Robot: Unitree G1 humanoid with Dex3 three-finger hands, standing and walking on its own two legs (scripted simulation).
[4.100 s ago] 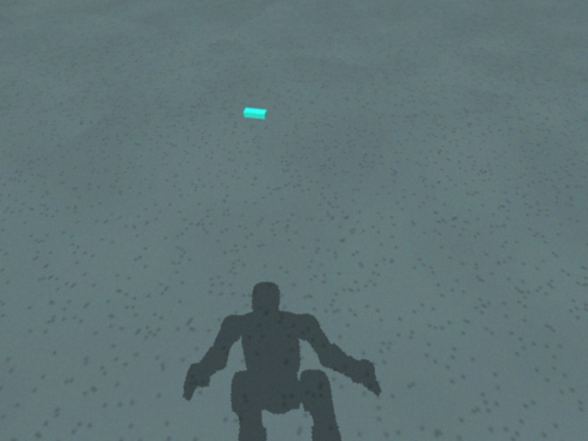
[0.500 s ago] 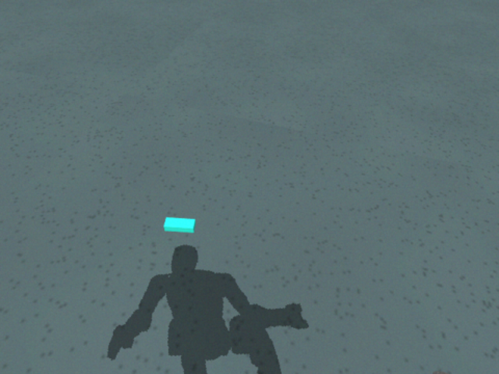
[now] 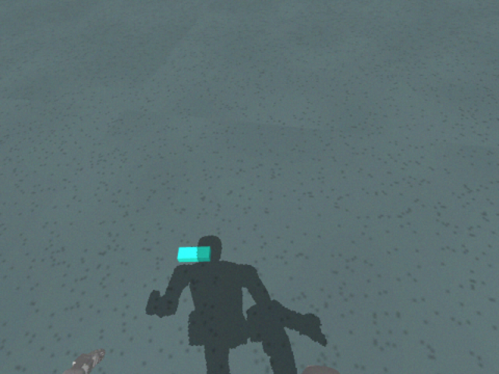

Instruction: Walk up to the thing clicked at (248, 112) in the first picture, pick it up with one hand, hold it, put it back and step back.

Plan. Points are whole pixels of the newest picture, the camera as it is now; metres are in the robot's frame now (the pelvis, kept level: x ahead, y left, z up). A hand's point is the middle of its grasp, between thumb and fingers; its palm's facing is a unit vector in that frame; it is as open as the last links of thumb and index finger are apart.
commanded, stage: walk up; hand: left
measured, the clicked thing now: (194, 254) +0.71 +0.29 -0.74
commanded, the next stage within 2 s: none
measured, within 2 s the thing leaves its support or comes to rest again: neither
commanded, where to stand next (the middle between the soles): +0.34 +0.08 m, yaw -1 degrees
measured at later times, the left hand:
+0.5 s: hand (66, 348) +0.22 +0.38 -0.15, palm faces -0.08 -0.93 -0.36, open 7.3 cm
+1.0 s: hand (86, 285) +0.34 +0.38 -0.15, palm faces -0.03 -0.93 -0.37, open 7.3 cm
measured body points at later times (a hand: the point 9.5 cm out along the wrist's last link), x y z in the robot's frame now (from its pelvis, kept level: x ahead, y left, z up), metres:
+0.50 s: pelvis +0.16 +0.09 +0.01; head +0.19 +0.12 +0.45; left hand +0.22 +0.42 -0.12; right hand +0.20 -0.23 -0.09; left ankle +0.19 +0.21 -0.72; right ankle +0.20 -0.04 -0.67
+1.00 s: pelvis +0.25 +0.11 -0.01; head +0.26 +0.12 +0.44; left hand +0.34 +0.43 -0.13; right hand +0.32 -0.21 -0.12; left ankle +0.30 +0.23 -0.73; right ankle +0.31 -0.03 -0.72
